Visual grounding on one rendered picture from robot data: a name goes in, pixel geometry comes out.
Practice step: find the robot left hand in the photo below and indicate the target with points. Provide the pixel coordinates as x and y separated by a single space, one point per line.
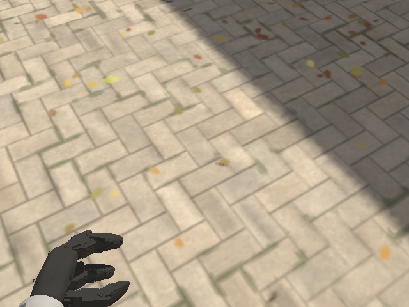
61 275

